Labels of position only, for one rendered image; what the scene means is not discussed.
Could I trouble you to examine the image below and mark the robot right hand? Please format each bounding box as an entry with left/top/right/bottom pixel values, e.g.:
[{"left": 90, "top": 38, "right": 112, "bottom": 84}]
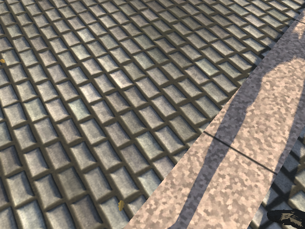
[{"left": 267, "top": 208, "right": 305, "bottom": 229}]

